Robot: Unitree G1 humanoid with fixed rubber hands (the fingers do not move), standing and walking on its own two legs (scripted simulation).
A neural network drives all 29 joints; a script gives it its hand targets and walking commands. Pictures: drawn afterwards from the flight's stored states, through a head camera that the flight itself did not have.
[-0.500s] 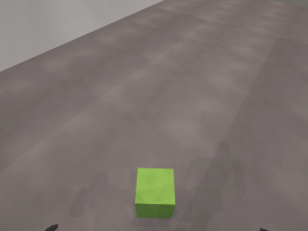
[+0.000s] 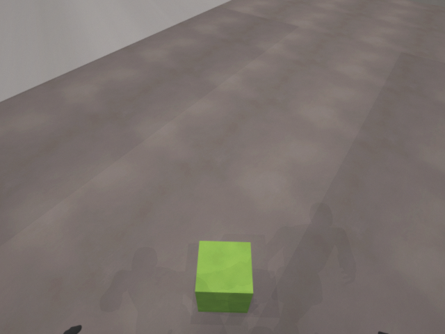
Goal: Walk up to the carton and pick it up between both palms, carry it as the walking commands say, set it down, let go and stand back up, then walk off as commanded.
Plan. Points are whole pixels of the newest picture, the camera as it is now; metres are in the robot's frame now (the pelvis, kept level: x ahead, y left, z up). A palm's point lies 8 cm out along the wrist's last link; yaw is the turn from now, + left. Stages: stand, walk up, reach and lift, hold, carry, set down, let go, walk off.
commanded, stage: walk off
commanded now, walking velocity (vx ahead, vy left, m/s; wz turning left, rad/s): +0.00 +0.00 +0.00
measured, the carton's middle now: (223, 277) +0.47 +0.00 -0.66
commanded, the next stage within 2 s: none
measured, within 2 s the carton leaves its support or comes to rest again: neither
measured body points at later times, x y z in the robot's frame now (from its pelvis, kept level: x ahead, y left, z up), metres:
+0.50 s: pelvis -0.01 -0.06 +0.00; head +0.03 -0.04 +0.44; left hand +0.04 +0.26 -0.13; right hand +0.06 -0.39 -0.12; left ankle +0.00 +0.10 -0.75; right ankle +0.00 -0.23 -0.70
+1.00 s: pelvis +0.04 -0.20 -0.04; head +0.06 -0.15 +0.41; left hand -0.10 +0.03 -0.18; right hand +0.34 -0.31 -0.13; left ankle -0.03 -0.16 -0.76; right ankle +0.05 -0.28 -0.73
